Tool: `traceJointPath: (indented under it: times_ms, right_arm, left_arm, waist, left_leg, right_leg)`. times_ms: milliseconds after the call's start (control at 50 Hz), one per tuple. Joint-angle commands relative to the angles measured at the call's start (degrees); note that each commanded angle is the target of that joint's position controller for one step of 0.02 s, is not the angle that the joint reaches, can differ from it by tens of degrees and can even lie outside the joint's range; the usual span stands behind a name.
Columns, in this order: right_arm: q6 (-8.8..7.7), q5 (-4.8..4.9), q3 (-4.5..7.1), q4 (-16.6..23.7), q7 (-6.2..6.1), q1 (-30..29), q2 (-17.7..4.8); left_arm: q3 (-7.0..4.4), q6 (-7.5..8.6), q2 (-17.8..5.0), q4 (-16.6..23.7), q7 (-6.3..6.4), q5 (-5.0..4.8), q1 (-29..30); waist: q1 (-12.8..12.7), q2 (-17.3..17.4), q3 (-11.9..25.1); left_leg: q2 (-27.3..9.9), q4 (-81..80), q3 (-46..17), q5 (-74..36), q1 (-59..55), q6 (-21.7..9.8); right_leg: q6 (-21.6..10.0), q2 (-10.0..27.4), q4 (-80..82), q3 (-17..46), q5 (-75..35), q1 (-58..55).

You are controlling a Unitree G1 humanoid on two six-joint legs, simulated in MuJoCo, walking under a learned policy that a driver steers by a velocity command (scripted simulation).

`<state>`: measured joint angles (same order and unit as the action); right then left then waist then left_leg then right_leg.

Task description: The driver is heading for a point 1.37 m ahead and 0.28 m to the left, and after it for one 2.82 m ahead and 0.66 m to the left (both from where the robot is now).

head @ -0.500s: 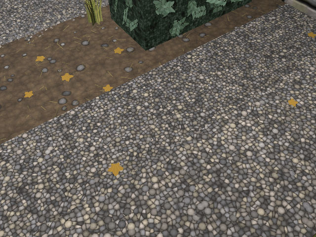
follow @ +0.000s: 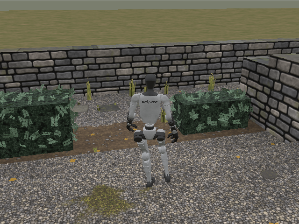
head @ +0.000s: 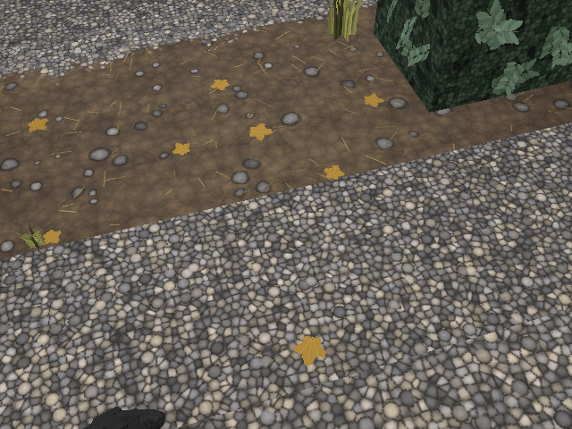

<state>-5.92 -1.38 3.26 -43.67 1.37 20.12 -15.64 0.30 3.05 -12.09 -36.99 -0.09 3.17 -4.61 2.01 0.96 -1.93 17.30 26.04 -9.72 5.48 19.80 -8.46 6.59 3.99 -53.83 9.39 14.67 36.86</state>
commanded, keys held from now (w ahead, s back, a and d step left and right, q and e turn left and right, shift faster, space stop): q+shift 0.34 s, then shift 0.66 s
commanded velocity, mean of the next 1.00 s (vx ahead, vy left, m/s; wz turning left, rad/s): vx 0.01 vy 0.00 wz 0.53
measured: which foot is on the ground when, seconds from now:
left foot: down 0.00-0.36, up 0.38-0.62, down 0.64-1.00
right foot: up 0.00-0.34, down 0.36-1.00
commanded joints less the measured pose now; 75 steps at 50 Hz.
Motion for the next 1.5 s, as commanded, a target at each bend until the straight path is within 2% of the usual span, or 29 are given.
traceJointPath:
  times_ms: [20,100,160,280,320,340,360,380,400,420,440,460,480,500,520,560,580,620,640,660,680,700,720,740,780,800,880,1020,1500]
  right_arm:
    - [1.07,1.17,4.28,6.5,-0.18,5.0,-11.2]
    - [2.38,1.00,4.41,9.3,0.78,3.7,-9.6]
    - [2.50,0.69,4.44,10.1,1.38,2.8,-9.7]
    - [2.69,0.24,4.39,9.5,2.22,-0.1,-11.6]
    - [2.90,-0.09,3.58,9.5,2.78,-3.5,-11.2]
    - [2.79,-0.71,2.85,8.9,3.47,-3.7,-10.4]
    - [2.46,-0.38,1.70,8.7,4.06,-2.1,-7.8]
    - [1.97,-0.50,0.92,9.1,3.57,4.0,-5.2]
    - [1.95,-0.75,2.63,9.5,1.85,0.2,-10.9]
    - [2.30,-1.69,2.63,9.7,0.99,-2.4,-11.3]
    - [2.75,-2.06,2.51,8.5,0.03,-2.4,-11.7]
    - [2.69,-2.55,1.93,7.3,-0.66,-0.8,-10.5]
    - [2.41,-2.99,0.80,7.2,-0.38,-1.0,-7.9]
    - [2.44,-2.90,-0.55,7.6,0.44,-1.1,-4.9]
    - [2.73,-2.04,-1.62,7.7,1.45,-0.9,-3.4]
    - [3.42,-0.80,-2.70,7.5,3.74,-2.6,-2.3]
    - [3.55,-0.23,-2.71,7.3,4.81,-3.7,-2.4]
    - [2.44,2.11,-1.91,5.6,6.27,-1.7,-3.7]
    - [1.44,2.73,-1.43,5.4,6.23,-0.5,-4.9]
    - [0.44,2.84,-0.19,6.7,5.49,0.7,-10.1]
    - [-0.37,2.29,0.94,9.9,5.26,-6.9,-16.2]
    - [-0.16,1.12,0.96,11.2,5.48,-12.3,-13.4]
    - [0.14,1.22,0.95,10.6,5.09,-12.3,-12.1]
    - [0.34,1.59,0.80,10.7,4.45,-12.1,-11.0]
    - [0.69,2.39,-0.32,10.6,4.71,-12.3,-7.9]
    - [0.75,2.26,-0.13,10.0,4.81,-10.5,-8.3]
    - [0.52,1.71,0.19,10.2,4.64,-11.1,-8.8]
    - [0.83,1.63,0.72,9.7,4.13,-11.7,-10.4]
    - [2.20,1.48,1.23,3.8,2.54,-10.7,-14.6]
  left_arm:
    - [-4.13,0.68,-8.2,1.6,1.95,-0.74,-1.7]
    - [-4.26,2.36,-8.1,0.7,2.94,-1.99,2.0]
    - [-4.45,2.73,-9.4,-1.2,2.49,-1.82,1.5]
    - [-3.95,2.31,-10.3,-2.6,0.66,-1.43,3.4]
    - [-3.60,2.22,-10.5,-4.1,0.15,-1.66,0.4]
    - [-3.95,2.27,-11.8,-5.1,0.14,-1.95,-3.2]
    - [-4.57,2.76,-14.8,-6.7,0.57,-2.46,-8.9]
    - [-5.61,3.09,-19.8,-6.3,0.72,-2.06,-9.8]
    - [-6.62,3.41,-20.5,-5.3,1.05,-0.38,-11.6]
    - [-7.00,3.87,-20.1,-5.1,1.30,-0.92,-9.1]
    - [-6.04,3.85,-16.5,-2.7,0.78,-2.73,-2.1]
    - [-4.99,3.69,-13.3,-0.6,0.32,-4.01,2.0]
    - [-4.93,3.90,-12.7,0.9,0.39,-4.03,3.4]
    - [-5.47,4.12,-14.0,1.6,0.67,-3.50,4.1]
    - [-6.16,4.41,-15.7,2.4,1.04,-2.79,5.5]
    - [-6.83,4.56,-16.6,1.7,1.70,-2.60,2.6]
    - [-6.03,4.37,-15.0,1.4,1.41,-2.81,2.3]
    - [-4.04,3.21,-12.2,0.9,-1.51,-3.08,4.7]
    - [-2.48,3.32,-8.5,-0.5,-3.25,-2.30,2.8]
    - [-1.92,3.47,-6.0,-2.1,-4.13,-1.74,-5.5]
    - [-2.93,3.84,-7.4,-3.0,-3.05,-1.80,-13.8]
    - [-4.13,3.65,-12.1,-3.0,-1.18,-2.81,-9.2]
    - [-4.79,2.91,-14.4,-1.5,-0.35,-3.43,-2.7]
    - [-4.71,2.53,-14.3,-0.4,-0.16,-3.51,-0.9]
    - [-3.15,2.34,-11.2,-2.2,-1.39,-3.71,-2.2]
    - [-3.00,2.37,-10.9,-2.6,-2.05,-3.65,-2.1]
    - [-3.34,2.60,-11.8,-3.7,-2.58,-3.10,-1.1]
    - [-3.49,2.67,-12.7,-5.9,-2.47,-3.23,-0.7]
    - [-4.26,2.08,-16.8,-12.8,-2.85,-3.12,3.6]
  waist:
    - [-0.7,2.3,4.5]
    - [0.3,3.2,5.0]
    - [0.1,2.9,5.9]
    - [-0.1,2.0,5.0]
    - [-2.8,0.4,4.7]
    - [-4.3,-0.8,5.8]
    - [-5.5,-6.1,10.8]
    - [-1.8,-15.3,19.5]
    - [-6.4,-7.7,14.2]
    - [-5.4,-7.0,8.6]
    - [-3.2,-6.8,6.6]
    - [-1.6,-8.1,6.5]
    - [-1.4,-8.5,5.3]
    - [-1.0,-6.6,4.8]
    - [-0.6,-4.3,4.0]
    - [-3.3,-4.8,3.6]
    - [-3.9,-5.2,3.2]
    - [-0.4,-4.0,3.4]
    - [1.1,-4.2,5.1]
    - [-0.8,-0.4,10.6]
    - [-6.9,6.2,12.2]
    - [-5.6,1.9,8.5]
    - [-4.1,0.2,7.1]
    - [-4.0,1.0,6.5]
    - [-4.0,1.1,3.7]
    - [-3.0,1.3,3.0]
    - [-2.5,2.0,3.9]
    - [-2.4,0.9,4.6]
    - [-2.8,-1.1,3.8]
  left_leg:
    - [-19.4,-6.8,-28.4,7.2,-17.7,9.9]
    - [-21.1,-3.7,-34.2,0.7,-23.2,1.3]
    - [-19.3,-2.0,-34.6,-8.8,-22.0,-2.3]
    - [-15.6,-1.6,-36.7,-13.3,-12.7,-3.3]
    - [-12.7,-1.8,-36.4,-12.0,-5.0,-1.8]
    - [-10.0,-0.8,-34.7,-10.7,1.4,0.6]
    - [-6.8,4.4,-29.6,-4.0,7.4,4.7]
    - [-0.5,17.4,-17.4,23.4,14.7,10.9]
    - [-2.1,28.7,-8.7,39.0,17.5,12.9]
    - [-5.8,34.2,-5.5,37.2,17.0,13.9]
    - [-9.2,39.0,-1.7,33.9,15.2,15.1]
    - [-11.4,41.6,1.2,32.0,11.7,16.0]
    - [-13.0,45.7,5.2,29.1,9.1,16.0]
    - [-14.5,45.7,8.4,25.8,6.4,15.4]
    - [-16.1,40.8,10.4,22.5,4.0,15.0]
    - [-19.1,24.8,12.3,16.3,2.4,16.0]
    - [-20.7,17.1,11.8,12.5,0.3,16.7]
    - [-18.1,2.9,14.2,-1.9,-12.0,16.2]
    - [-18.0,0.5,11.9,-8.7,-19.4,13.8]
    - [-25.4,2.4,3.7,-28.0,-25.1,5.5]
    - [-34.0,0.3,-6.6,-29.7,-18.9,-6.3]
    - [-32.2,0.3,-6.4,-14.2,-9.1,-6.2]
    - [-27.2,-0.9,-2.6,-0.9,-3.5,-1.6]
    - [-25.0,-1.8,-1.2,5.9,-2.2,1.0]
    - [-23.1,-2.0,0.0,14.4,-1.7,4.6]
    - [-22.2,-2.2,0.8,16.4,-2.5,5.3]
    - [-21.6,-0.6,1.7,10.0,-5.5,5.3]
    - [-20.8,1.4,2.8,0.7,-8.7,5.4]
    - [-19.3,-0.3,5.6,-2.8,-10.2,6.4]
  right_leg:
    - [-0.1,-2.4,10.1,0.8,-2.1,3.0]
    - [-0.7,-2.3,13.5,2.1,0.8,5.4]
    - [-0.8,-3.7,13.3,0.6,2.5,2.4]
    - [-1.1,-5.8,19.7,-2.1,-1.0,-10.2]
    - [-2.9,-6.1,28.2,-2.7,-10.1,-22.9]
    - [-5.7,-4.3,30.5,-1.3,-17.6,-34.4]
    - [-12.9,3.6,29.1,5.0,-33.5,-48.0]
    - [-28.2,18.9,29.9,19.4,-51.3,-59.7]
    - [-30.9,22.5,32.3,21.3,-47.1,-52.4]
    - [-27.3,20.2,34.8,18.4,-36.7,-42.6]
    - [-23.1,16.4,36.3,11.9,-29.1,-34.7]
    - [-21.5,13.5,37.0,7.3,-28.9,-29.4]
    - [-21.6,11.6,38.2,4.4,-30.3,-23.9]
    - [-21.9,9.3,39.5,1.4,-29.9,-19.5]
    - [-20.9,6.7,40.1,-1.8,-27.5,-16.7]
    - [-17.2,3.2,38.8,-6.0,-17.2,-19.2]
    - [-15.4,3.8,36.7,-5.4,-12.8,-19.2]
    - [-14.0,4.2,31.6,-3.8,-8.8,-12.1]
    - [-12.0,4.4,29.7,-2.8,-10.6,-9.0]
    - [-6.7,1.5,25.7,-4.9,-8.3,-10.5]
    - [-3.6,-0.8,23.3,-8.7,1.3,-14.4]
    - [-2.0,-0.7,24.3,-10.2,-1.0,-19.7]
    - [-2.6,-1.4,23.6,-11.6,-2.6,-23.7]
    - [-3.6,-1.6,23.7,-11.8,-3.1,-24.3]
    - [-4.1,-0.5,27.4,-10.2,-2.9,-23.7]
    - [-4.4,-0.8,27.6,-10.4,-3.0,-23.1]
    - [-4.8,-0.7,27.2,-11.0,-5.3,-22.5]
    - [-5.0,-0.2,26.9,-11.4,-7.9,-22.4]
    - [-6.0,0.2,27.7,-11.6,-11.8,-27.9]
Keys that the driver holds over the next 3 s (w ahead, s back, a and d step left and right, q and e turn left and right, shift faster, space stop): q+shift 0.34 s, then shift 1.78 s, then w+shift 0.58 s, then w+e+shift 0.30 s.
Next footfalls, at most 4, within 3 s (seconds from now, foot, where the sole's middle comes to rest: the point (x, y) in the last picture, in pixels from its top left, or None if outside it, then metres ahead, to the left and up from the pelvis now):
0.36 right None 0.22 -0.15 -0.76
0.64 left None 0.09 0.07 -0.76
2.60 left None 0.33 0.27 -0.76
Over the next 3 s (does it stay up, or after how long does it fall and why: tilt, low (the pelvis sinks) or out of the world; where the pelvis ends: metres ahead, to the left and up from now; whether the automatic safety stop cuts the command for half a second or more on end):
stays up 0.42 0.26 -0.01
